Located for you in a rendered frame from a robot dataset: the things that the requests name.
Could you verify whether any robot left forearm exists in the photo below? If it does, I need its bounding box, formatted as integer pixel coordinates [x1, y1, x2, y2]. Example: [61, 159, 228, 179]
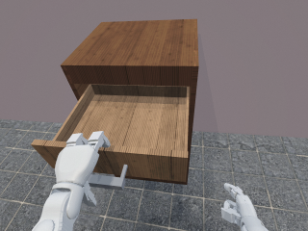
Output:
[32, 182, 85, 231]

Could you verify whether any cabinet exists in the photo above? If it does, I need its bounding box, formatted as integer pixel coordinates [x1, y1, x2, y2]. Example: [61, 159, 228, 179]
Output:
[61, 18, 199, 185]

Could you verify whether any robot right forearm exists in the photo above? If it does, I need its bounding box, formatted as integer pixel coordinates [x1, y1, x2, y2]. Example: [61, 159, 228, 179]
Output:
[240, 216, 269, 231]

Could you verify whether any drawer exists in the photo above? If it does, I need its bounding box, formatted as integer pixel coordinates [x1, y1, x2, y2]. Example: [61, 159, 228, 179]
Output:
[31, 84, 190, 182]

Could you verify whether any left robot hand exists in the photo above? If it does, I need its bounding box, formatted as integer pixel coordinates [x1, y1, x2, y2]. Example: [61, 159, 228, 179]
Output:
[55, 131, 111, 207]

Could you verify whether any handle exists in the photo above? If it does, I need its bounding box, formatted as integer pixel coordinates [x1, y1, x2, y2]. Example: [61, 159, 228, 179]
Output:
[87, 165, 128, 191]

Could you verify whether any right robot hand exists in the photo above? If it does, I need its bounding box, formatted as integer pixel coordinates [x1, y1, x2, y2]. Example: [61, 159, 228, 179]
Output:
[220, 183, 257, 226]

